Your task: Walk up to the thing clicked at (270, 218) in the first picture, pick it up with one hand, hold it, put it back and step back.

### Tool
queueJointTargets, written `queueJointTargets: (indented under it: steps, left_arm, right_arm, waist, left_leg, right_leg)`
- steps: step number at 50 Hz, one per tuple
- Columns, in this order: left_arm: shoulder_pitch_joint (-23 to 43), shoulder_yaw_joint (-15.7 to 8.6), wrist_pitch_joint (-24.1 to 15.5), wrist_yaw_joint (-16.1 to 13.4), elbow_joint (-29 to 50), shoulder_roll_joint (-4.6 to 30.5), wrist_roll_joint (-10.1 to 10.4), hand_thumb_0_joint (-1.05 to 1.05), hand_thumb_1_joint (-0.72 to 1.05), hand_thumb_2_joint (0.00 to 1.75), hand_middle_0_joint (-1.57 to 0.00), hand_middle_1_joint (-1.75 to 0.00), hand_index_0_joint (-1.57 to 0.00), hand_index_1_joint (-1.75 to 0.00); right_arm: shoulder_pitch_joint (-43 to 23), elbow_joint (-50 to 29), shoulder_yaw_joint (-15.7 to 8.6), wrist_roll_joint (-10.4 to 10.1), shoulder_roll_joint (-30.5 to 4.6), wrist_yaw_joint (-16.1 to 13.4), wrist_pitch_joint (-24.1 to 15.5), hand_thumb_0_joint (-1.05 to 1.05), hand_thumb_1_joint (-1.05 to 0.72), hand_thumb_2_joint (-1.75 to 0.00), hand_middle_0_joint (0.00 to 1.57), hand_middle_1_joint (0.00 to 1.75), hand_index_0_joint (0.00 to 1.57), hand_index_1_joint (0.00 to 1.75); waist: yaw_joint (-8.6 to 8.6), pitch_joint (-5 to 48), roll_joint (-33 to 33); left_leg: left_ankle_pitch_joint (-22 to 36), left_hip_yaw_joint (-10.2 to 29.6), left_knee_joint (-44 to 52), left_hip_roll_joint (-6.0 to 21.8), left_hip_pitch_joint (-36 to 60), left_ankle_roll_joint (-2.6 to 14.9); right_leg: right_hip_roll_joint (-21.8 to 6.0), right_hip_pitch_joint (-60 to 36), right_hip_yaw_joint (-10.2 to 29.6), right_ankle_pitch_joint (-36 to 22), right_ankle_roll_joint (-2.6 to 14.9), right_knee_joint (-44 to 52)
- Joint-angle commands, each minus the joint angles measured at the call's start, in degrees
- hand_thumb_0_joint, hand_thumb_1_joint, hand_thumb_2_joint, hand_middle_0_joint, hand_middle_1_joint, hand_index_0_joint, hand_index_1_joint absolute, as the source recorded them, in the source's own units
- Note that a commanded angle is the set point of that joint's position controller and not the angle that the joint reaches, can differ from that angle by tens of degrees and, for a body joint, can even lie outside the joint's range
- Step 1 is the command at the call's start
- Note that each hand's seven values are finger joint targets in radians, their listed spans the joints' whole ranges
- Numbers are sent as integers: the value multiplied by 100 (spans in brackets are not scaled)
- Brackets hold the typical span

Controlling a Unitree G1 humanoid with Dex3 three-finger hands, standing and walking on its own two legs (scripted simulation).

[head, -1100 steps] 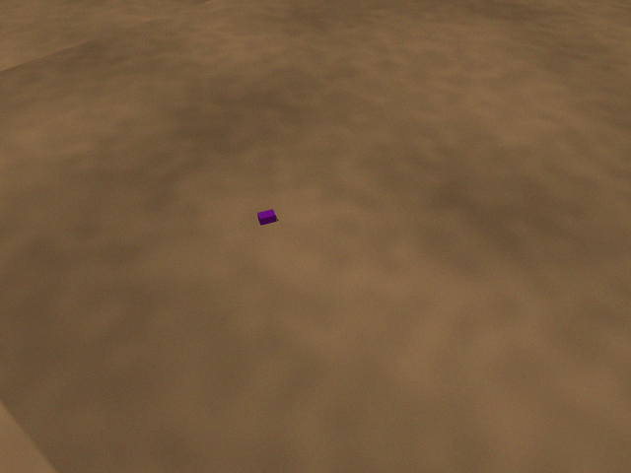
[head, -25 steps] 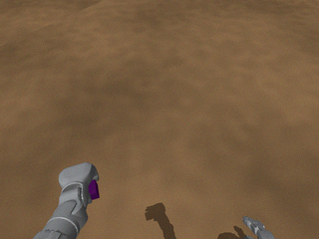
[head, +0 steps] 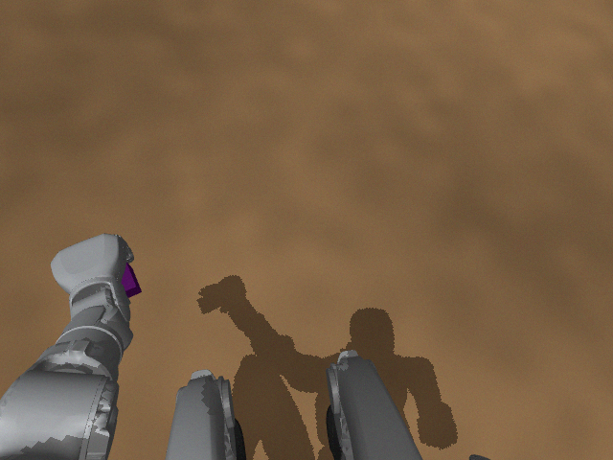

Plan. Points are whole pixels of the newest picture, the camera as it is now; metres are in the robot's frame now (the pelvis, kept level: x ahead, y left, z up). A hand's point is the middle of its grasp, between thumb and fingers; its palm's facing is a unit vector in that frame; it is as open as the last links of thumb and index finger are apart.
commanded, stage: crouch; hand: left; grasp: from above
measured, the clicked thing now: (110, 286) +0.42 +0.25 -0.17
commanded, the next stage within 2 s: lower in 1.16 s
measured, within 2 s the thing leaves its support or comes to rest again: neither
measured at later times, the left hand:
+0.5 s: hand (140, 298) +0.43 +0.25 -0.31, palm faces -0.38 -0.14 -0.91, open 7.2 cm
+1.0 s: hand (151, 301) +0.45 +0.25 -0.38, palm faces -0.39 -0.14 -0.91, open 7.2 cm
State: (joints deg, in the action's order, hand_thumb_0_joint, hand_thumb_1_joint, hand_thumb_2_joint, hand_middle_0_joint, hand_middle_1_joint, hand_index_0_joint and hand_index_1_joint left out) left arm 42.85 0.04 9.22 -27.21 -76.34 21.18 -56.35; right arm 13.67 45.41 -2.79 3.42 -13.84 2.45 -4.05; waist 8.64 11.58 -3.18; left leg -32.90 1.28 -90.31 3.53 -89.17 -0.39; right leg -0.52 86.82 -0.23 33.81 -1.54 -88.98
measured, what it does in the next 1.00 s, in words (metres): lowers itself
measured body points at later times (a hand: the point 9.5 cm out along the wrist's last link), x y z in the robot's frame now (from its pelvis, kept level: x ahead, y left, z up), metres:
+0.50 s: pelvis -0.02 +0.00 -0.15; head +0.21 +0.03 +0.24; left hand +0.45 +0.25 -0.26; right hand +0.04 -0.28 -0.27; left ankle +0.06 +0.13 -0.54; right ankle +0.06 -0.14 -0.54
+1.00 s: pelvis -0.03 -0.01 -0.23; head +0.20 +0.02 +0.15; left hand +0.46 +0.25 -0.33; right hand -0.02 -0.27 -0.35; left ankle +0.06 +0.13 -0.54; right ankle +0.06 -0.14 -0.54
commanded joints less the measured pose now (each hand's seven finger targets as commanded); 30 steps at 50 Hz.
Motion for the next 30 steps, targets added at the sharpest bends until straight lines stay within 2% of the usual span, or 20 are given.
queueJointTargets:
  steps: [1, 3, 4, 5, 6, 8, 9, 11, 12, 13, 14, 15, 17, 18, 20, 21, 22, 25, 27, 30]
  left_arm:
    - [1903, -281, -146, -97, 620, 1515, -122, 0, 83, 14, -117, -19, -121, -15]
    - [2165, -362, -304, -38, 797, 1774, -262, 0, 82, 12, -116, -17, -120, -13]
    - [1990, -313, -316, -21, 412, 1705, -338, 0, 81, 12, -116, -19, -120, -15]
    - [2162, -369, -382, -28, 658, 1799, -362, 0, 82, 13, -116, -20, -120, -16]
    - [2165, -321, -405, -30, 449, 1689, -350, 0, 81, 12, -115, -20, -120, -15]
    - [2487, -361, -439, -71, 590, 1768, -360, 0, 81, 12, -114, -19, -119, -15]
    - [2643, -390, -464, -101, 685, 1878, -367, 0, 80, 11, -114, -19, -118, -14]
    - [2675, -348, -481, -118, 639, 1784, -421, 0, 78, 13, -113, -20, -117, -16]
    - [2556, -406, -476, -133, 526, 1884, -433, 0, 77, 14, -112, -21, -116, -16]
    - [2727, -503, -509, -140, 776, 2029, -416, 0, 80, 18, -114, -23, -118, -18]
    - [2767, -430, -502, -137, 670, 1915, -422, 0, 77, 17, -113, -21, -117, -17]
    - [2739, -434, -477, -125, 528, 1953, -474, 0, 77, 19, -114, -22, -118, -18]
    - [2949, -557, -481, -163, 637, 2136, -481, 0, 78, 19, -114, -20, -118, -16]
    - [2883, -459, -466, -151, 448, 1979, -471, 0, 78, 19, -115, -20, -119, -17]
    - [2900, -649, -471, -145, 488, 2357, -535, 0, 77, 20, -115, -20, -118, -17]
    - [2807, -636, -467, -124, 342, 2307, -526, 0, 77, 18, -115, -19, -118, -16]
    - [2972, -692, -514, -110, 643, 2381, -516, 0, 75, 19, -114, -19, -116, -16]
    - [2865, -664, -506, -56, 294, 2242, -544, 0, 74, 17, -112, -19, -115, -16]
    - [2881, -830, -541, -47, 258, 2568, -567, 0, 72, 14, -112, -16, -115, -14]
    - [3024, -719, -605, 20, 192, 2494, -556, 0, 73, 14, -111, -19, -114, -16]
  right_arm:
    - [575, -357, -296, 49, -1020, -38, -249, 0, -87, -89, 20, 30, 20, 30]
    - [637, -321, -267, 71, -1010, -19, -262, 0, -87, -89, 20, 30, 20, 30]
    - [559, -340, -236, 71, -1032, -13, -266, 0, -87, -89, 20, 30, 20, 30]
    - [617, -319, -224, 90, -997, -1, -274, 0, -87, -89, 20, 30, 20, 30]
    - [584, -332, -223, 103, -1033, 15, -285, 0, -87, -89, 20, 30, 20, 30]
    - [622, -272, -202, 128, -1103, 15, -330, 0, -87, -89, 20, 30, 20, 30]
    - [601, -247, -196, 132, -1117, 20, -349, 0, -87, -89, 20, 30, 20, 30]
    - [686, -139, -164, 172, -1119, 56, -374, 0, -87, -89, 20, 30, 20, 30]
    - [627, -166, -159, 172, -1160, 76, -395, 0, -87, -89, 20, 30, 20, 30]
    - [723, -92, -154, 210, -1146, 102, -414, 0, -87, -89, 20, 30, 20, 30]
    - [673, -68, -145, 219, -1168, 117, -407, 0, -87, -89, 20, 30, 20, 30]
    - [685, -63, -140, 227, -1179, 135, -411, 0, -88, -89, 20, 30, 20, 30]
    - [690, -39, -132, 257, -1213, 159, -418, 0, -87, -89, 20, 30, 20, 30]
    - [610, -72, -120, 280, -1186, 191, -417, 0, -88, -89, 20, 30, 20, 30]
    - [699, -5, -116, 301, -1253, 225, -414, 0, -88, -89, 20, 30, 20, 30]
    - [650, -34, -110, 314, -1251, 254, -419, 0, -88, -89, 20, 30, 20, 30]
    - [669, 10, -120, 332, -1221, 265, -411, 0, -88, -89, 20, 30, 20, 30]
    - [750, 15, -114, 366, -1277, 338, -423, 0, -88, -89, 20, 30, 20, 30]
    - [779, 51, -103, 393, -1298, 378, -407, 0, -88, -89, 20, 30, 20, 30]
    - [702, -29, -105, 406, -1302, 459, -394, 0, -88, -89, 20, 30, 20, 30]
  waist:
    - [82, 3168, -129]
    - [91, 3348, -304]
    - [98, 3311, -323]
    - [139, 3267, -410]
    - [180, 3267, -390]
    - [273, 3341, -688]
    - [223, 3456, -821]
    - [294, 3689, -903]
    - [285, 3639, -828]
    - [312, 3692, -968]
    - [296, 3738, -1054]
    - [327, 3746, -1052]
    - [314, 3724, -1117]
    - [355, 3657, -1132]
    - [323, 3655, -1042]
    - [307, 3522, -1098]
    - [280, 3637, -1161]
    - [425, 3516, -1058]
    - [369, 3408, -1048]
    - [409, 3357, -987]
  left_leg:
    - [624, -107, 384, -226, 1181, 154]
    - [665, -99, 83, -233, 1025, 149]
    - [503, -67, -7, -237, 991, 140]
    - [521, -34, -132, -228, 931, 130]
    - [295, 20, -185, -217, 904, 121]
    - [171, 132, -318, -191, 1001, 74]
    - [195, 111, -418, -183, 1004, 68]
    - [548, 30, -763, -184, 931, 78]
    - [523, 99, -814, -184, 832, 74]
    - [676, 104, -932, -173, 840, 68]
    - [634, 78, -1009, -179, 778, 61]
    - [719, 55, -1127, -177, 767, 72]
    - [664, 75, -1272, -173, 606, 67]
    - [603, 30, -1368, -176, 486, 83]
    - [641, 26, -1539, -180, 301, 97]
    - [567, 44, -1568, -175, 211, 86]
    - [661, 19, -1674, -167, 213, 88]
    - [785, 29, -1929, -170, -4, 102]
    - [672, -14, -2070, -173, -266, 129]
    - [519, -41, -2269, -176, -572, 156]
  right_leg:
    - [193, -1094, -313, -923, 335, 580]
    - [188, -825, -337, -942, 345, 265]
    - [183, -584, -354, -752, 355, 154]
    - [177, -382, -390, -750, 355, 24]
    - [172, -149, -418, -522, 362, -51]
    - [148, 377, -474, -393, 384, -298]
    - [168, 422, -480, -428, 394, -412]
    - [182, 427, -494, -811, 382, -623]
    - [162, 571, -537, -764, 378, -762]
    - [147, 610, -541, -926, 372, -877]
    - [164, 719, -551, -880, 388, -964]
    - [173, 738, -542, -966, 380, -1003]
    - [167, 928, -565, -923, 380, -1185]
    - [182, 925, -553, -883, 376, -1223]
    - [186, 991, -566, -911, 362, -1373]
    - [172, 1106, -573, -820, 370, -1480]
    - [204, 1108, -588, -917, 374, -1554]
    - [203, 1248, -608, -1065, 348, -1750]
    - [221, 1292, -591, -965, 341, -1819]
    - [255, 1335, -592, -820, 335, -1953]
